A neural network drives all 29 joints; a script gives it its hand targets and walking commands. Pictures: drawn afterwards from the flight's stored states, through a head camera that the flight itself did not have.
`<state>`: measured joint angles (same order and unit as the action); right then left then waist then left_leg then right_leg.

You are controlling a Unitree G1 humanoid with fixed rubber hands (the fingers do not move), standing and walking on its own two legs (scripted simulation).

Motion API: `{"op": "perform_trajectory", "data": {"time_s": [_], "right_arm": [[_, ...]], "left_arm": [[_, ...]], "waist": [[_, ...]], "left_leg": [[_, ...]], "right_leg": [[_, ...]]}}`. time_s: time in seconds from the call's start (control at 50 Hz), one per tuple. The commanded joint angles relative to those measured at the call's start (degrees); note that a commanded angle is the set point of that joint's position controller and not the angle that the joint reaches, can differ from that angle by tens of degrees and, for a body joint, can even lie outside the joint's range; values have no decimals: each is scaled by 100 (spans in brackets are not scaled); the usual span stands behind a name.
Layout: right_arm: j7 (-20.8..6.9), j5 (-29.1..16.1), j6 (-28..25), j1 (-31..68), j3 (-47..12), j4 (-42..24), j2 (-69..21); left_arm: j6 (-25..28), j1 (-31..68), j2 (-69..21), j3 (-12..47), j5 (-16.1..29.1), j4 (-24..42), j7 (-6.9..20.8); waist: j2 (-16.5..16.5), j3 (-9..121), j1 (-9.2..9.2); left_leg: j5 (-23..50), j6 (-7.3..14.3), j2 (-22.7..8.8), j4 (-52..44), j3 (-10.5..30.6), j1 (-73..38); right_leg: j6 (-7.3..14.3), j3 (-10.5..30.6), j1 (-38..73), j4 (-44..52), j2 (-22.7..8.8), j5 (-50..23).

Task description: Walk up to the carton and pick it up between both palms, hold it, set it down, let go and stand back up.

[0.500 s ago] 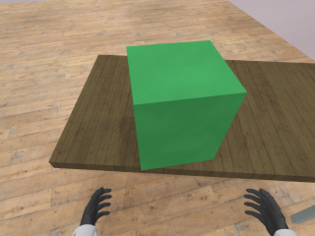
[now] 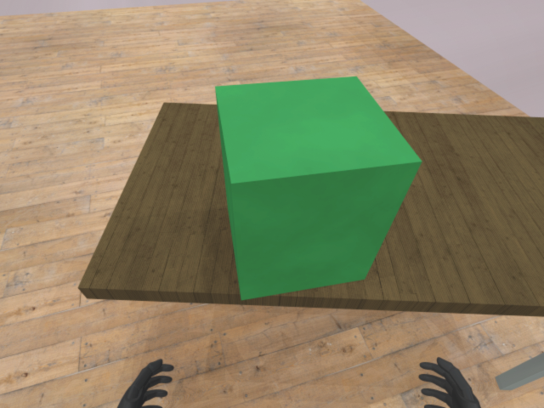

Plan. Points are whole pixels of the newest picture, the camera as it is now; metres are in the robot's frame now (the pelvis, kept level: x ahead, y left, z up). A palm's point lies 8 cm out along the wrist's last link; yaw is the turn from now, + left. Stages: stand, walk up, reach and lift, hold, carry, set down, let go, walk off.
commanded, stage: stand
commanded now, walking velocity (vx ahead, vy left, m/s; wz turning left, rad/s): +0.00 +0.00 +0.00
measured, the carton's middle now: (296, 192) +0.45 +0.00 +0.07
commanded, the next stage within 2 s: none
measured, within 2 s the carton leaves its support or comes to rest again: neither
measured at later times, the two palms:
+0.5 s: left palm out of the picture +0.11 +0.31 -0.11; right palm out of the picture +0.13 -0.23 -0.07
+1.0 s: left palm out of the picture +0.08 +0.33 -0.11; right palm out of the picture +0.11 -0.21 -0.08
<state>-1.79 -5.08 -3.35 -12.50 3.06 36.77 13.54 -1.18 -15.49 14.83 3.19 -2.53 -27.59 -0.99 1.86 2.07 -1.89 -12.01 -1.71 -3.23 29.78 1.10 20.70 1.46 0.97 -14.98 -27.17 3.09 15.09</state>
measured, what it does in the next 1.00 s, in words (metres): stands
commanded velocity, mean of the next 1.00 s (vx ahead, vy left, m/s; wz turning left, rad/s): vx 0.00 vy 0.00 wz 0.00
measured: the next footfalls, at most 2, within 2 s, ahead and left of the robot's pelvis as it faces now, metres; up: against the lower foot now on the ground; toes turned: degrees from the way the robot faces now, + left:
none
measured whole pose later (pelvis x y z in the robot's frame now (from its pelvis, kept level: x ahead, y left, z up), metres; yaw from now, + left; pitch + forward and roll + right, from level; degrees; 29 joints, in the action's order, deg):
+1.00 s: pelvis -0.01 +0.05 -0.01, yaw +1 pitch +0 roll -3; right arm -1.1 -4.7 -1.2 -15.6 3.1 39.9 14.2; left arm 1.3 -15.5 20.7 1.4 -2.7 -41.7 0.7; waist 0.9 2.1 -1.4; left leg -14.7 2.1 -0.8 35.6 1.0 20.7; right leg -0.1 1.0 -12.4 -28.4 0.8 16.1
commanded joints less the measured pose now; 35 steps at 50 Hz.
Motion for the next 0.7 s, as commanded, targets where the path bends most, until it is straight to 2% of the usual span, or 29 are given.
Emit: {"op": "perform_trajectory", "data": {"time_s": [0.0,0.06,0.08,0.1,0.12,0.14,0.16,0.18,0.2,0.22,0.24,0.28,0.3,0.32,0.34,0.36,0.38,0.4,0.44,0.46,0.48,0.5,0.52,0.54,0.56,0.58,0.6,0.66,0.68], "right_arm": [[141,885,-20,68,420,-201,1692],[87,958,-77,142,429,-267,1729],[116,903,-46,115,428,-244,1766],[109,872,-22,45,414,-249,1676],[134,875,12,93,434,-202,1731],[175,864,37,39,429,-280,1752],[162,843,29,19,472,-207,1898],[153,829,50,107,425,-225,1784],[166,808,35,-89,394,-198,1664],[169,841,-2,-39,438,-186,1865],[162,825,28,-149,410,-160,1760],[175,759,47,-125,434,-145,1805],[185,792,55,-17,400,-126,1691],[206,830,50,97,469,-121,1908],[198,764,24,-61,484,-150,1773],[223,812,0,78,480,-177,1935],[227,828,53,-13,472,-113,1966],[221,792,46,120,411,-159,1759],[190,758,86,-37,416,-118,1648],[182,840,26,177,499,-189,1934],[170,804,48,51,453,-110,1763],[169,790,67,-111,473,-76,1805],[189,856,62,51,488,-79,1830],[216,863,32,21,509,-75,1891],[212,804,19,4,524,-101,1978],[196,788,4,101,483,-79,1785],[214,784,-11,209,461,-194,1757],[217,810,-26,195,473,-121,1756],[198,819,-15,42,449,-98,1691]], "left_arm": [[387,305,1354,-814,-184,-336,118],[424,216,1333,-791,-110,-553,198],[451,51,1436,-814,-74,-687,188],[443,253,1395,-750,-96,-766,217],[430,118,1438,-747,-71,-875,183],[446,159,1456,-729,-72,-889,184],[431,137,1562,-775,-30,-973,150],[464,316,1505,-730,-54,-958,162],[450,212,1618,-777,-25,-1029,143],[469,316,1408,-697,5,-1025,179],[454,149,1639,-748,-7,-1141,163],[454,244,1627,-765,-12,-1149,183],[480,358,1707,-760,-35,-1172,150],[463,301,1539,-733,32,-1153,155],[424,382,1665,-765,-3,-1141,142],[435,428,1566,-746,62,-1036,156],[432,204,1537,-736,54,-1120,150],[482,115,1477,-704,61,-1169,148],[467,308,1571,-692,9,-1183,130],[432,182,1441,-644,30,-1153,119],[464,290,1607,-655,-9,-1181,133],[482,220,1586,-661,23,-1167,135],[443,232,1688,-682,28,-1210,110],[425,287,1485,-646,37,-1210,144],[440,169,1460,-669,29,-1185,144],[470,104,1664,-700,34,-1241,143],[490,69,1536,-661,44,-1246,136],[489,201,1479,-615,76,-1260,167],[501,151,1615,-654,38,-1338,139]], "waist": [[8,310,100],[-606,327,13],[-557,142,-34],[-420,167,89],[-48,332,-3],[-217,399,40],[-639,391,-46],[-667,454,80],[-219,449,90],[-452,513,79],[-291,542,88],[-687,508,90],[-420,447,84],[-664,584,13],[-566,575,195],[-589,681,117],[-957,500,26],[-720,425,-18],[-409,474,150],[-906,219,73],[-763,227,159],[-817,306,156],[-587,105,104],[-787,234,134],[-542,516,58],[-534,501,-3],[-812,295,33],[-772,330,62],[-596,436,123]], "left_leg": [[-69,544,-220,132,464,-685],[153,565,-203,129,412,-503],[469,580,-265,120,488,-456],[360,558,-253,117,452,-562],[530,573,-305,159,527,-708],[697,584,-312,123,495,-698],[845,520,-291,76,496,-754],[830,498,-243,114,424,-750],[1040,550,-304,71,535,-865],[1134,600,-341,155,510,-829],[1268,605,-325,163,466,-1010],[1407,566,-294,1,468,-851],[1289,603,-352,-32,538,-874],[1430,585,-325,13,531,-1035],[1423,591,-332,39,533,-1177],[1459,621,-404,-14,628,-1260],[1486,693,-426,-191,771,-1044],[1367,717,-502,-177,864,-959],[1088,693,-338,-117,667,-989],[935,637,-281,-144,569,-830],[741,605,-312,-145,665,-879],[671,605,-296,-197,620,-896],[748,656,-304,-266,698,-718],[933,670,-342,-232,749,-850],[832,651,-403,-265,776,-1023],[824,707,-424,-355,911,-916],[914,698,-358,-380,783,-868],[881,701,-360,-308,787,-771],[1098,747,-351,-288,819,-987]], "right_leg": [[7,531,-176,315,-632,481],[86,606,27,216,-652,138],[100,649,-15,222,-676,-61],[60,618,67,257,-660,-169],[7,659,159,375,-692,-412],[75,604,274,220,-671,-635],[89,650,243,222,-716,-735],[27,654,371,273,-710,-839],[39,548,359,141,-628,-911],[43,574,413,173,-632,-1021],[47,551,395,228,-644,-1026],[36,518,455,158,-625,-1099],[23,408,490,155,-644,-908],[53,488,434,146,-631,-984],[90,519,298,172,-679,-1086],[9,400,267,88,-572,-820],[-4,382,309,61,-544,-743],[21,383,332,96,-608,-628],[74,386,349,163,-604,-601],[35,454,243,198,-655,-587],[105,496,153,290,-676,-267],[98,483,301,228,-653,-274],[69,443,218,246,-612,-413],[72,393,244,153,-647,-474],[34,297,389,197,-567,-332],[52,306,425,100,-593,-255],[11,338,314,183,-573,-286],[26,364,365,157,-633,-413],[58,334,394,135,-603,-485]]}}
